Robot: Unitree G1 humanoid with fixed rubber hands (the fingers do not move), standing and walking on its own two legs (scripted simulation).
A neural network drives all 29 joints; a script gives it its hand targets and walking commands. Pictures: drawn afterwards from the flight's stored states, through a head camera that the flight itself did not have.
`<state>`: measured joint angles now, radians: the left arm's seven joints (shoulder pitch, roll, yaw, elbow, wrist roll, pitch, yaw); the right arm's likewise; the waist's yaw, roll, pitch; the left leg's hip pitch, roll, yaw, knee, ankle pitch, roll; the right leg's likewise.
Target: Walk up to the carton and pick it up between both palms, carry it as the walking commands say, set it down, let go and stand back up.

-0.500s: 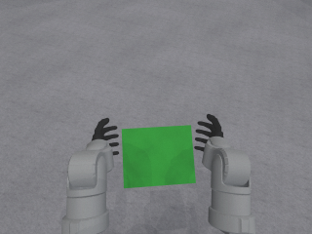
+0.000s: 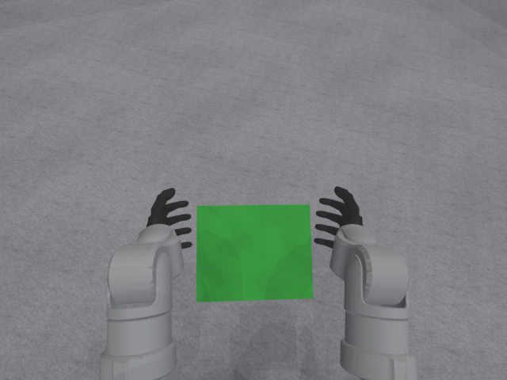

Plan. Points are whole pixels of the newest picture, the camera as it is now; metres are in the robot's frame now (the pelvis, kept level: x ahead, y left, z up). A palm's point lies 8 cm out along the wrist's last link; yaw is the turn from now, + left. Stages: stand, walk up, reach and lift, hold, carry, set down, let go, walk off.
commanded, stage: carry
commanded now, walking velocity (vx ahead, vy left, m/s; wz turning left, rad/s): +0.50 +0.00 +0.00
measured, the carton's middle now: (251, 247) +0.36 +0.00 -0.08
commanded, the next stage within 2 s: none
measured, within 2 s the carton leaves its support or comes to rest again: neither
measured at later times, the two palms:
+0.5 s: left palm (191, 94) +0.62 +0.13 +0.06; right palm (323, 91) +0.63 -0.13 +0.07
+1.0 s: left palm (197, 30) +0.86 +0.14 +0.06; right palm (305, 31) +0.87 -0.12 +0.06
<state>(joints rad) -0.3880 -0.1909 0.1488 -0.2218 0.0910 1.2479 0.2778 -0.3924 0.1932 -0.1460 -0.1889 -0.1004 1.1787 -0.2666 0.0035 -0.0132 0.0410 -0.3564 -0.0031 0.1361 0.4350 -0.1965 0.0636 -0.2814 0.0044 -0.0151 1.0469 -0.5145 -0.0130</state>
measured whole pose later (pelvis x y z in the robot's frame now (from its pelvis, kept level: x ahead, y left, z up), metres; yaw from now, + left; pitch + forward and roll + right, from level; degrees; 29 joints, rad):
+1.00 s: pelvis +0.55 +0.01 -0.01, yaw +2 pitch +7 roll +0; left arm -0.39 -0.19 0.12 -0.17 0.09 1.23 0.28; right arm -0.37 0.18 -0.14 -0.20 -0.10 1.20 -0.31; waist 0.01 0.01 -0.01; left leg -0.42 0.00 0.11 0.60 -0.37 0.00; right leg -0.23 -0.02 -0.10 0.52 -0.40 -0.02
